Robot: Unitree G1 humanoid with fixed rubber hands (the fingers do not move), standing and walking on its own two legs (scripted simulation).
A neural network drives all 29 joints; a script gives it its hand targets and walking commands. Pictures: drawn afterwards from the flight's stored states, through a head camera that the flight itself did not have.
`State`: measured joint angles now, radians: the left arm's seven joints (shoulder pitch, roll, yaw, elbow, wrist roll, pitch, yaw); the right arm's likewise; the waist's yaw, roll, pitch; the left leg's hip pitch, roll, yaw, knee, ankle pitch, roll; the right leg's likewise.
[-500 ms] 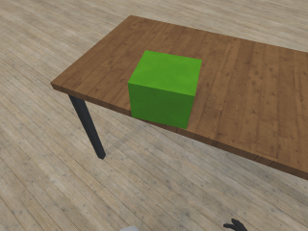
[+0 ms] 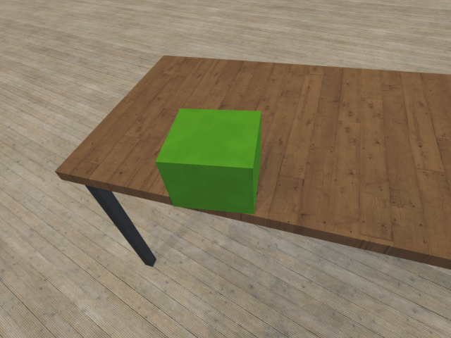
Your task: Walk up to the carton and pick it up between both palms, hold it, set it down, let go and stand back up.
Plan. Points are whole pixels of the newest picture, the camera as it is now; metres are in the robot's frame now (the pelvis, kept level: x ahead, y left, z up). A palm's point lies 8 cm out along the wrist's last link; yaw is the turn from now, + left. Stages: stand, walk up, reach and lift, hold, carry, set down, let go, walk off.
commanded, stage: walk up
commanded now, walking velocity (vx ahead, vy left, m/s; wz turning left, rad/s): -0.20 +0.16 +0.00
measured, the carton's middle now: (216, 160) +0.51 +0.05 +0.01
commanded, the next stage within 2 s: none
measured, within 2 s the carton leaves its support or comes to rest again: neither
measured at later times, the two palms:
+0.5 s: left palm out of the picture -0.06 +0.33 -0.15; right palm out of the picture -0.01 -0.14 -0.12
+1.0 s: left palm out of the picture -0.07 +0.30 -0.14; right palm out of the picture -0.08 -0.12 -0.14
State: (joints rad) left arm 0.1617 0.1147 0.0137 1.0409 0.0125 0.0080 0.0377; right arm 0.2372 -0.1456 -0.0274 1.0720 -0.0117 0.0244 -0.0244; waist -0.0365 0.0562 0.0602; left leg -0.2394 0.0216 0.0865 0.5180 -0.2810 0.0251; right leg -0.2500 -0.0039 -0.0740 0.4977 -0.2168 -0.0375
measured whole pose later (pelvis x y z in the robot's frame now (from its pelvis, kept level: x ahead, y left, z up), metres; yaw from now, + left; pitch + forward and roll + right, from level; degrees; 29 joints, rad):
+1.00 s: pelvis -0.07 +0.09 +0.01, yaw +0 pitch -3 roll +0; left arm 0.24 0.12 0.02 1.16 0.01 0.00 0.04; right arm 0.27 -0.13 -0.02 1.15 -0.01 0.00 -0.03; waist -0.01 0.01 0.06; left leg -0.14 -0.01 0.03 0.40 -0.21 0.02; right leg -0.12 -0.01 -0.01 0.39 -0.23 0.01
